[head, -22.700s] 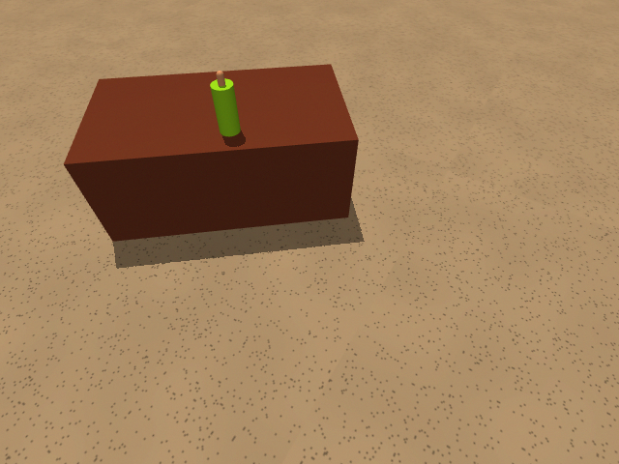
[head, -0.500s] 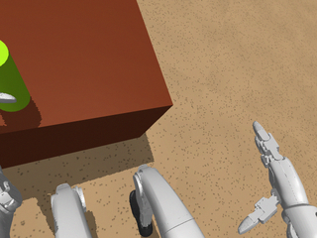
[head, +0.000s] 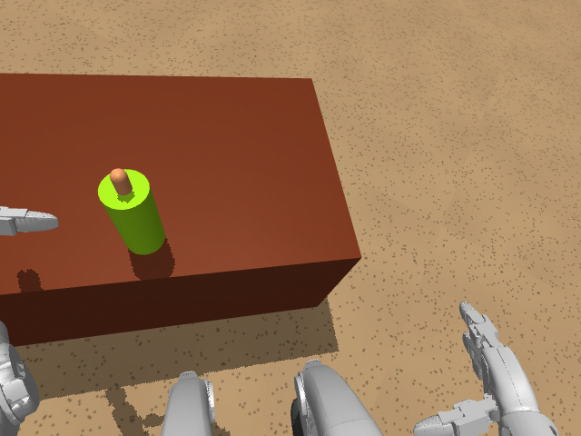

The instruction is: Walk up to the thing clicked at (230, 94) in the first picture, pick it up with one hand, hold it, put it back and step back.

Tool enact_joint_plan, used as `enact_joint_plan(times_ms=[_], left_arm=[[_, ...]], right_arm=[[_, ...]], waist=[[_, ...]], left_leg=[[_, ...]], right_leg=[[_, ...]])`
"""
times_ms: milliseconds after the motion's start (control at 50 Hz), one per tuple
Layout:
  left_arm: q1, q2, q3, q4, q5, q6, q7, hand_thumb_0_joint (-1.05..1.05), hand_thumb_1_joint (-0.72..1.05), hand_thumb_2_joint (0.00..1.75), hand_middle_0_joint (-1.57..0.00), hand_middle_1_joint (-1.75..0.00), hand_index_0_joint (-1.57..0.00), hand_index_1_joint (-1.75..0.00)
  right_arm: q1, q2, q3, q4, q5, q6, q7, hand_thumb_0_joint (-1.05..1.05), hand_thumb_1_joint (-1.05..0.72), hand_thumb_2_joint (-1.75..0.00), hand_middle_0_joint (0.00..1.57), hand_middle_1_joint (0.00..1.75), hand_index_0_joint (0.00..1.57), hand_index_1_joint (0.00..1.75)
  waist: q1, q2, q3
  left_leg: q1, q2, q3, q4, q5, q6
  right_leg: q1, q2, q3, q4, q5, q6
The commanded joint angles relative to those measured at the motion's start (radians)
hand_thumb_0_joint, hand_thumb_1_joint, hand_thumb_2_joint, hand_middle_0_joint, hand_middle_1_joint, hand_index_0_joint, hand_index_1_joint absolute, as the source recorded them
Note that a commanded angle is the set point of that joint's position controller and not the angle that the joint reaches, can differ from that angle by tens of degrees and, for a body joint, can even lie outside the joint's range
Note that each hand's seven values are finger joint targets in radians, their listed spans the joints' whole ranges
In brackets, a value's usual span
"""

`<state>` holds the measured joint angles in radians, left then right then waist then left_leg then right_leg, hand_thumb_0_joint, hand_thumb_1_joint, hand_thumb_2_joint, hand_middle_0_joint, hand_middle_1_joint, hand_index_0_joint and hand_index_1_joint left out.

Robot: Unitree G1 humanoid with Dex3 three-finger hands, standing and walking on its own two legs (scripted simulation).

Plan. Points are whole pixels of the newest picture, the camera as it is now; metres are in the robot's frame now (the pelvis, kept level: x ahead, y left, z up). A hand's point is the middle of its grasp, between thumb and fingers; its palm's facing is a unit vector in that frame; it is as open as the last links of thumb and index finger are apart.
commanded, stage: home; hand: left
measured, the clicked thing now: (133, 209) +0.50 +0.20 -0.13
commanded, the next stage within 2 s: none
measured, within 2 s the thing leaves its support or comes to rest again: neither
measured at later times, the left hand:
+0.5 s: hand (87, 338) +0.26 +0.21 +0.00, palm faces +0.18 -0.95 -0.26, open 17.3 cm
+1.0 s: hand (132, 407) +0.18 +0.15 +0.01, palm faces +0.14 -0.96 -0.24, open 17.4 cm
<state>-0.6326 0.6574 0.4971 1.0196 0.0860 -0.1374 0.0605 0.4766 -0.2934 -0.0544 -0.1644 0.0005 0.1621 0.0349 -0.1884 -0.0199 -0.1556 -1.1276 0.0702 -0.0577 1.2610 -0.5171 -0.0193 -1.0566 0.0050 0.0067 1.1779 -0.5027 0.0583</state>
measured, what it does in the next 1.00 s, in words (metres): rises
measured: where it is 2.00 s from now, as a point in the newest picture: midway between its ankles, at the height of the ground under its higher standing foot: outside the picture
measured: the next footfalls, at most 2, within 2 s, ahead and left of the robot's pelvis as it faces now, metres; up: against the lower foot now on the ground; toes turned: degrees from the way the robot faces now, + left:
none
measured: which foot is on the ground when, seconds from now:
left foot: down 0.00-1.00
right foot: down 0.00-1.00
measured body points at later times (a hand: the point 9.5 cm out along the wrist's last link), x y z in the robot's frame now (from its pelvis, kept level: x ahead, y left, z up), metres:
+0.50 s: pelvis +0.02 -0.01 +0.05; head +0.06 +0.01 +0.50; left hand +0.25 +0.26 +0.01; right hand +0.18 -0.24 +0.02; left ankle +0.04 +0.12 -0.63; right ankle +0.03 -0.16 -0.63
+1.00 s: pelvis +0.01 -0.03 +0.05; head +0.04 -0.03 +0.50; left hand +0.17 +0.20 +0.02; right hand +0.18 -0.25 +0.02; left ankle +0.04 +0.12 -0.63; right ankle +0.03 -0.16 -0.63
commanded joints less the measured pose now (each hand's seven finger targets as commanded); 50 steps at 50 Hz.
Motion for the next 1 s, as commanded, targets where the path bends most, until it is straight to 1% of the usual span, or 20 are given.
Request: enact_joint_plan(times_ms=[0, 20, 40, 80, 120, 180, 240, 320, 360, 380, 460, 520, 540, 560, 660, 780, 800, 820, 880, 980], left_arm=[[-0.275, 0.177, -0.08, -0.112, 0.003, -0.045, 0.028, 0.0, -0.52, 0.07, -0.06, -0.06, -0.06, -0.06], [-0.264, 0.201, -0.066, -0.145, 0.004, -0.044, 0.027, 0.0, -0.53, 0.07, -0.05, -0.06, -0.05, -0.06], [-0.208, 0.157, -0.089, -0.101, -0.002, -0.035, 0.02, 0.0, -0.53, 0.07, -0.05, -0.06, -0.05, -0.06], [-0.08, 0.044, -0.15, -0.048, -0.02, -0.009, 0.006, 0.0, -0.52, 0.08, -0.06, -0.06, -0.06, -0.06], [-0.038, 0.088, -0.138, -0.199, -0.038, 0.011, -0.001, 0.0, -0.53, 0.07, -0.05, -0.06, -0.05, -0.06], [0.076, 0.008, -0.187, -0.328, -0.067, 0.056, -0.009, 0.0, -0.53, 0.07, -0.05, -0.05, -0.05, -0.05], [0.21, -0.073, -0.232, -0.469, -0.089, 0.082, -0.004, 0.0, -0.54, 0.06, -0.05, -0.05, -0.05, -0.05], [0.314, -0.063, -0.225, -0.72, -0.099, 0.079, 0.023, 0.0, -0.54, 0.06, -0.05, -0.05, -0.05, -0.05], [0.412, -0.109, -0.259, -0.829, -0.106, 0.075, 0.035, 0.0, -0.53, 0.06, -0.05, -0.05, -0.05, -0.05], [0.475, -0.125, -0.259, -0.852, -0.109, 0.077, 0.042, 0.0, -0.55, 0.06, -0.05, -0.05, -0.05, -0.05], [0.698, -0.247, -0.34, -0.968, -0.116, 0.089, 0.048, 0.0, -0.55, 0.06, -0.05, -0.05, -0.05, -0.05], [0.844, -0.293, -0.389, -1.07, -0.121, 0.105, 0.051, 0.0, -0.52, 0.07, -0.05, -0.05, -0.05, -0.05], [0.898, -0.317, -0.414, -1.066, -0.121, 0.109, 0.049, 0.0, -0.52, 0.07, -0.05, -0.06, -0.05, -0.06], [0.975, -0.343, -0.434, -1.057, -0.123, 0.115, 0.045, 0.0, -0.51, 0.08, -0.05, -0.06, -0.06, -0.06], [0.975, -0.345, -0.451, -1.131, -0.119, 0.11, 0.041, 0.0, -0.56, 0.05, -0.05, -0.05, -0.05, -0.05], [0.971, -0.314, -0.415, -1.169, -0.115, 0.094, 0.041, 0.0, -0.55, 0.06, -0.05, -0.05, -0.05, -0.05], [0.964, -0.313, -0.42, -1.172, -0.115, 0.091, 0.04, 0.0, -0.55, 0.05, -0.05, -0.05, -0.05, -0.05], [0.999, -0.335, -0.434, -1.127, -0.112, 0.095, 0.04, 0.0, -0.55, 0.06, -0.05, -0.05, -0.05, -0.05], [1.076, -0.379, -0.459, -1.075, -0.113, 0.103, 0.039, 0.0, -0.53, 0.07, -0.05, -0.05, -0.05, -0.05], [1.072, -0.349, -0.44, -1.14, -0.114, 0.099, 0.045, 0.0, -0.55, 0.06, -0.05, -0.05, -0.05, -0.05]], right_arm=[[-0.122, -0.053, 0.063, -0.16, -0.001, -0.066, -0.018, 0.0, -0.25, -0.55, 0.14, 0.2, 0.14, 0.2], [-0.114, -0.043, 0.082, -0.159, -0.006, -0.065, -0.017, 0.0, -0.31, -0.56, 0.14, 0.2, 0.14, 0.2], [-0.083, -0.029, 0.098, -0.115, -0.008, -0.061, -0.013, 0.0, -0.32, -0.57, 0.14, 0.2, 0.14, 0.2], [-0.012, -0.05, 0.061, -0.081, -0.004, -0.056, -0.013, 0.0, -0.44, -0.64, 0.15, 0.22, 0.15, 0.22], [0.031, -0.125, -0.029, -0.06, 0.008, -0.051, -0.022, 0.0, -0.54, -0.7, 0.16, 0.24, 0.16, 0.24], [-0.004, -0.128, -0.063, -0.009, 0.036, -0.038, -0.031, 0.0, -0.67, -0.77, 0.18, 0.26, 0.18, 0.26], [-0.043, -0.082, -0.031, 0.035, 0.053, -0.049, -0.042, 0.0, -0.8, -0.84, 0.19, 0.28, 0.19, 0.28], [-0.083, -0.019, 0.034, 0.007, 0.059, -0.063, -0.059, 0.0, -0.81, -0.85, 0.19, 0.29, 0.19, 0.29], [-0.093, -0.011, 0.045, -0.014, 0.056, -0.07, -0.072, 0.0, -0.81, -0.86, 0.19, 0.29, 0.19, 0.29], [-0.101, -0.03, 0.026, -0.003, 0.053, -0.076, -0.082, 0.0, -0.83, -0.87, 0.19, 0.29, 0.19, 0.29], [-0.071, -0.009, 0.023, 0.066, 0.044, -0.08, -0.102, 0.0, -0.87, -0.89, 0.2, 0.3, 0.2, 0.3], [-0.073, -0.014, 0.011, 0.07, 0.041, -0.086, -0.107, 0.0, -0.89, -0.9, 0.2, 0.3, 0.2, 0.3], [-0.067, -0.025, -0.004, 0.063, 0.042, -0.087, -0.111, 0.0, -0.89, -0.9, 0.2, 0.3, 0.2, 0.3], [-0.072, -0.027, -0.008, 0.043, 0.041, -0.087, -0.114, 0.0, -0.89, -0.9, 0.2, 0.3, 0.2, 0.3], [-0.047, -0.021, -0.022, 0.032, 0.042, -0.088, -0.131, 0.0, -0.89, -0.9, 0.2, 0.3, 0.2, 0.3], [-0.021, 0.013, 0.001, 0.019, 0.036, -0.092, -0.139, 0.0, -0.89, -0.9, 0.2, 0.3, 0.2, 0.3], [-0.019, 0.028, 0.016, 0.032, 0.036, -0.094, -0.14, 0.0, -0.89, -0.9, 0.2, 0.3, 0.2, 0.3], [-0.026, 0.011, 0.0, -0.004, 0.033, -0.099, -0.141, 0.0, -0.89, -0.9, 0.2, 0.3, 0.2, 0.3], [-0.034, 0.018, 0.016, -0.015, 0.031, -0.101, -0.139, 0.0, -0.89, -0.9, 0.2, 0.3, 0.2, 0.3], [-0.041, 0.004, 0.005, -0.012, 0.029, -0.096, -0.136, 0.0, -0.89, -0.9, 0.2, 0.3, 0.2, 0.3]], waist=[[0.067, 0.218, -0.365], [0.082, 0.24, -0.412], [0.088, 0.241, -0.383], [0.064, 0.195, -0.341], [0.069, 0.2, -0.395], [0.079, 0.116, -0.306], [0.107, 0.085, -0.238], [0.164, 0.126, -0.228], [0.168, 0.125, -0.208], [0.178, 0.131, -0.203], [0.182, 0.151, -0.17], [0.189, 0.148, -0.159], [0.171, 0.112, -0.134], [0.175, 0.061, -0.123], [0.146, -0.041, -0.041], [0.168, -0.004, -0.026], [0.171, 0.0, -0.017], [0.16, -0.02, -0.026], [0.184, -0.005, -0.042], [0.207, 0.023, -0.054]], left_leg=[[0.424, -0.031, 0.037, -0.263, 0.291, 0.003], [0.453, -0.031, 0.046, -0.265, 0.323, 0.003], [0.46, -0.03, 0.044, -0.282, 0.323, -0.003], [0.498, -0.025, 0.043, -0.299, 0.364, -0.003], [0.575, -0.022, 0.042, -0.315, 0.46, -0.007], [0.568, -0.028, 0.046, -0.365, 0.386, 0.0], [0.555, -0.034, 0.05, -0.408, 0.31, 0.008], [0.567, -0.046, 0.069, -0.451, 0.27, 0.003], [0.574, -0.05, 0.082, -0.459, 0.249, 0.006], [0.584, -0.051, 0.085, -0.466, 0.252, 0.003], [0.594, -0.052, 0.091, -0.469, 0.252, 0.001], [0.589, -0.054, 0.093, -0.472, 0.236, 0.003], [0.591, -0.052, 0.094, -0.471, 0.228, 0.005], [0.574, -0.053, 0.093, -0.467, 0.223, 0.01], [0.546, -0.06, 0.105, -0.452, 0.167, 0.026], [0.529, -0.075, 0.125, -0.443, 0.122, 0.027], [0.528, -0.076, 0.125, -0.439, 0.115, 0.026], [0.536, -0.075, 0.127, -0.436, 0.127, 0.028], [0.529, -0.076, 0.123, -0.439, 0.138, 0.025], [0.517, -0.072, 0.115, -0.446, 0.141, 0.018]], right_leg=[[0.22, 0.033, -0.05, -0.19, 0.233, -0.07], [0.254, 0.031, -0.048, -0.202, 0.257, -0.069], [0.25, 0.032, -0.056, -0.204, 0.253, -0.072], [0.245, 0.035, -0.068, -0.229, 0.281, -0.075], [0.302, 0.037, -0.072, -0.245, 0.356, -0.076], [0.331, 0.033, -0.069, -0.295, 0.331, -0.07], [0.355, 0.029, -0.068, -0.326, 0.276, -0.066], [0.446, 0.012, -0.055, -0.355, 0.24, -0.061], [0.477, 0.004, -0.045, -0.369, 0.227, -0.058], [0.488, 0.004, -0.043, -0.367, 0.231, -0.059], [0.492, -0.001, -0.04, -0.371, 0.235, -0.061], [0.492, -0.002, -0.042, -0.375, 0.219, -0.061], [0.475, 0.001, -0.045, -0.377, 0.213, -0.058], [0.475, 0.001, -0.048, -0.385, 0.208, -0.053], [0.431, -0.009, -0.035, -0.409, 0.165, -0.037], [0.428, -0.024, -0.016, -0.418, 0.115, -0.035], [0.427, -0.03, -0.004, -0.423, 0.1, -0.032], [0.427, -0.025, -0.009, -0.421, 0.119, -0.03], [0.445, -0.022, -0.024, -0.402, 0.129, -0.039], [0.445, -0.017, -0.034, -0.386, 0.122, -0.046]])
